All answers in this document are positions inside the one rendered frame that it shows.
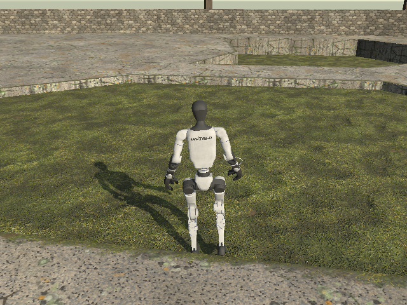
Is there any robot left upper arm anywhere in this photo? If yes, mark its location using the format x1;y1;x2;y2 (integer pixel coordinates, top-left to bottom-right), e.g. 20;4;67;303
172;129;188;164

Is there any left robot hand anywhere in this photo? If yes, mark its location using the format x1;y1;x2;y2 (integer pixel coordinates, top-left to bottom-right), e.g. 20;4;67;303
164;176;178;191

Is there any robot right upper arm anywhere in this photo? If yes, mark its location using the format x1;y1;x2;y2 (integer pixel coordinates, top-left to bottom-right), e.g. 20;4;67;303
214;127;233;161

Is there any robot right forearm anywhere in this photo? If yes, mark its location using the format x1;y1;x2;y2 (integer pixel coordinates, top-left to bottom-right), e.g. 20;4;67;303
228;151;240;172

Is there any robot left forearm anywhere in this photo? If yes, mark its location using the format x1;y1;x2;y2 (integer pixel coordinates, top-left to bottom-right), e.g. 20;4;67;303
165;154;178;179

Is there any robot head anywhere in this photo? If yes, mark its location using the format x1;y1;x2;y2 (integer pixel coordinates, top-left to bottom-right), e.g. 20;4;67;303
190;100;212;131

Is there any right robot hand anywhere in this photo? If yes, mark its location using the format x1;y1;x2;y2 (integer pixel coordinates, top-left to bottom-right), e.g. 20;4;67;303
228;168;242;181

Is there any robot right thigh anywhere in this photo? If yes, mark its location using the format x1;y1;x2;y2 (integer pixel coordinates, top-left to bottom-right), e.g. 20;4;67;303
212;176;226;214

